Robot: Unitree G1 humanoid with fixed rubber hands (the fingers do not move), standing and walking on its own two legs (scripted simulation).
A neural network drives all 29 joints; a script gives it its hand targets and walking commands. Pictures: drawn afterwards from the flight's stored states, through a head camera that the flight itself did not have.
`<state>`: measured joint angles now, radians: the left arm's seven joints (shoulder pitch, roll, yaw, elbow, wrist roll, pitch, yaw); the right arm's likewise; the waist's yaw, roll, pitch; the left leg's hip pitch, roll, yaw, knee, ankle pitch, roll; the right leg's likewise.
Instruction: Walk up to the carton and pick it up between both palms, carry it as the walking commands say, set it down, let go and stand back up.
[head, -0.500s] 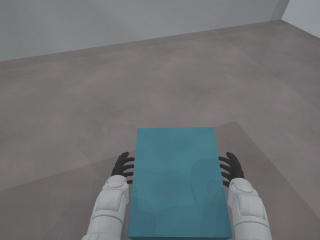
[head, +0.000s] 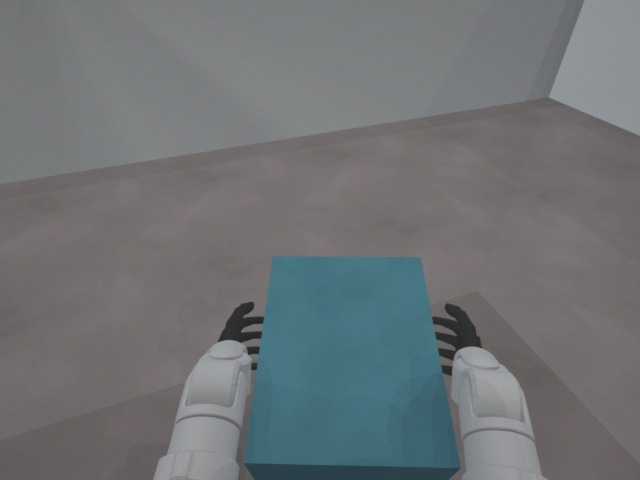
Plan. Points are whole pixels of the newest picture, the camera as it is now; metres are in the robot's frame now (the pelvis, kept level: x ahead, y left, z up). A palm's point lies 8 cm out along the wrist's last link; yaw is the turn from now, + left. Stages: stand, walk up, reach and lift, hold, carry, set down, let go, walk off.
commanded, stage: reach and lift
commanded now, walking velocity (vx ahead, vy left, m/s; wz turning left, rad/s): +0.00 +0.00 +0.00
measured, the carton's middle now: (345, 376) +0.31 -0.02 -0.03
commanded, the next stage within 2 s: hold in 1.02 s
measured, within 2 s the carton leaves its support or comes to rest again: neither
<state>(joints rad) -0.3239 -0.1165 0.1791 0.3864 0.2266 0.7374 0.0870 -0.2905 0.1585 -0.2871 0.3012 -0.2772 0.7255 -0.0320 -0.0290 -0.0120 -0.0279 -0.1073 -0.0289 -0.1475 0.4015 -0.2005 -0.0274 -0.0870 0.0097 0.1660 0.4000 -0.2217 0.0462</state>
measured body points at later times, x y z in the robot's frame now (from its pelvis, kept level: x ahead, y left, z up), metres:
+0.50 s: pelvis +0.00 +0.00 +0.00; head -0.04 +0.00 +0.45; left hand +0.30 +0.14 +0.03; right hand +0.30 -0.17 +0.03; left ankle +0.02 +0.14 -0.74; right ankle +0.01 -0.15 -0.74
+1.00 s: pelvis +0.00 +0.00 +0.00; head -0.04 +0.00 +0.45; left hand +0.29 +0.14 +0.03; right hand +0.29 -0.17 +0.03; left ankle +0.02 +0.14 -0.74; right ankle +0.01 -0.15 -0.74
